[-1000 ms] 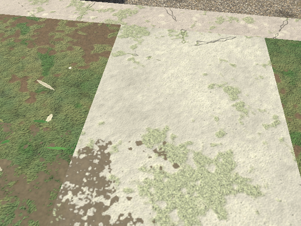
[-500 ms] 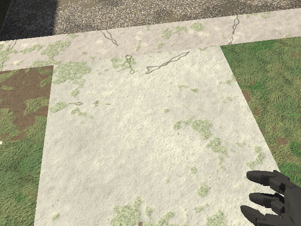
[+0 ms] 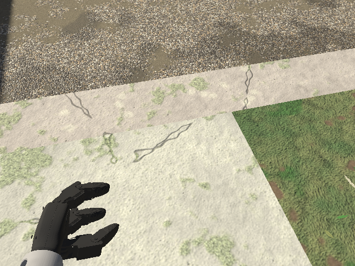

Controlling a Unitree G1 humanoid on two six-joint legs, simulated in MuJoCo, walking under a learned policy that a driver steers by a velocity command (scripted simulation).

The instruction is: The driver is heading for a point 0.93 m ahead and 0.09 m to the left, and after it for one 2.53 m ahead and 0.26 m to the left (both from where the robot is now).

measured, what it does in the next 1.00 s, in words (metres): walks ahead: left foot, then right foot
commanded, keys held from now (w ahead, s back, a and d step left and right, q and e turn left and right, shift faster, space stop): w+q+shift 0.18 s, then q+shift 0.14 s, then e+shift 0.68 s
